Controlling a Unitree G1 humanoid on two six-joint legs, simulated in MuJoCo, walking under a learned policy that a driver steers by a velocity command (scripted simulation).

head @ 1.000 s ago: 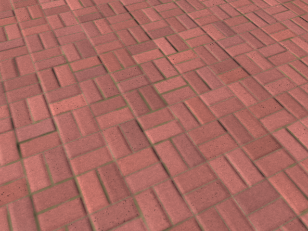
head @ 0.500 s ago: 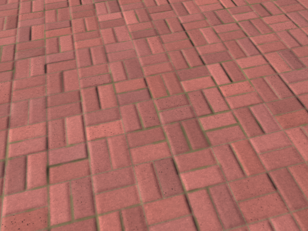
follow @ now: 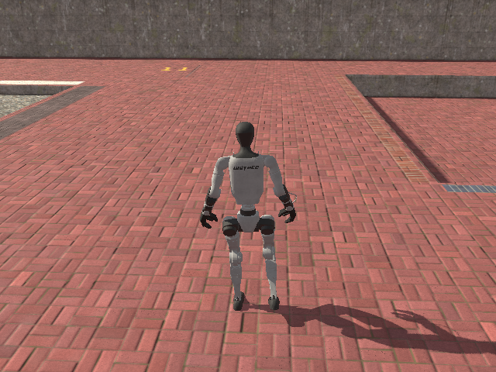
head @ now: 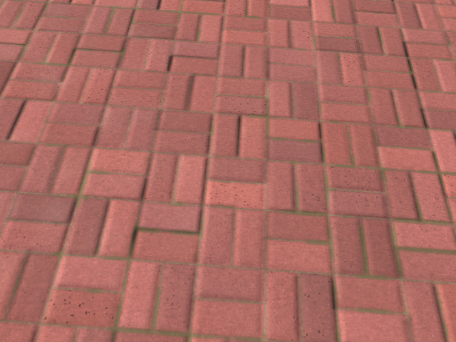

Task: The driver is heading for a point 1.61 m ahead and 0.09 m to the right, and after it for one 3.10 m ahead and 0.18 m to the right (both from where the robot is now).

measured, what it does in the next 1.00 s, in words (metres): steps on the spot: right foot, then left foot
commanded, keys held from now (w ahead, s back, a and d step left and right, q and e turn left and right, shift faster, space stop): q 0.18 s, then no key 0.32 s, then e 0.50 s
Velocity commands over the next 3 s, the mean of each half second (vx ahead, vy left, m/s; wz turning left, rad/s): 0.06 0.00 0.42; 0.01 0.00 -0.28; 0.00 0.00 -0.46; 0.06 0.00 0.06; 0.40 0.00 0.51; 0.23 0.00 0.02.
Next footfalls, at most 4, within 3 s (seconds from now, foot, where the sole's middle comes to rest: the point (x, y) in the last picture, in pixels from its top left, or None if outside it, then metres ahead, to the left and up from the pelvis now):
0.32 right None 0.15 -0.15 -0.77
0.62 left None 0.06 0.11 -0.77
0.94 right None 0.10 -0.15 -0.77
1.48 left None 0.13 0.07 -0.77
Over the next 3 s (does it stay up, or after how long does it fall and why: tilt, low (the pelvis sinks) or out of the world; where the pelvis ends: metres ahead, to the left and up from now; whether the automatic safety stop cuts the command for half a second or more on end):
stays up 0.46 0.00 0.01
